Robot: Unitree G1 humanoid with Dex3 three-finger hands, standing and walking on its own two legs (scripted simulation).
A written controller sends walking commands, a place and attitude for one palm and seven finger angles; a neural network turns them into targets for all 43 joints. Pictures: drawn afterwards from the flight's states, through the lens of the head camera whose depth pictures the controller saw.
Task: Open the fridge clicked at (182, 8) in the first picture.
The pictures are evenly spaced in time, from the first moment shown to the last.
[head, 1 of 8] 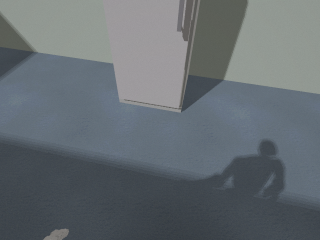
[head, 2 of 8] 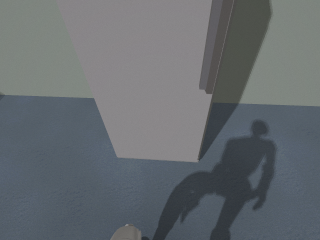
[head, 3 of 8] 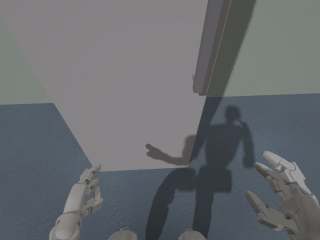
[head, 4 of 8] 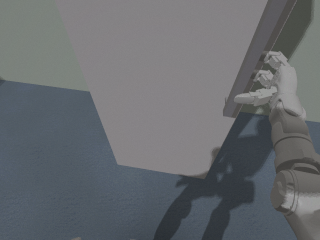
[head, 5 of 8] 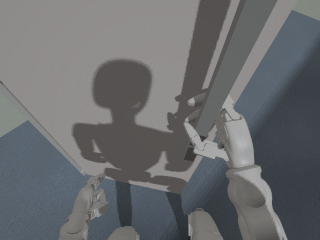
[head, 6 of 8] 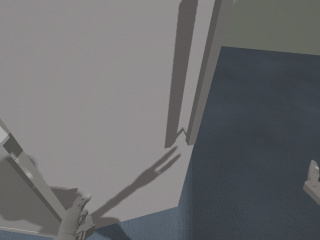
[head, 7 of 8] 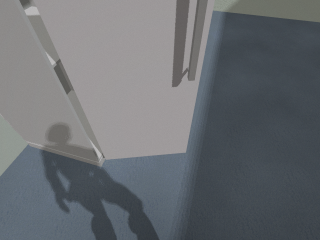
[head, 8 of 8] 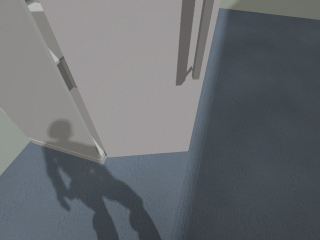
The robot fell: no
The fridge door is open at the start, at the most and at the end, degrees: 0 73 68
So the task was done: yes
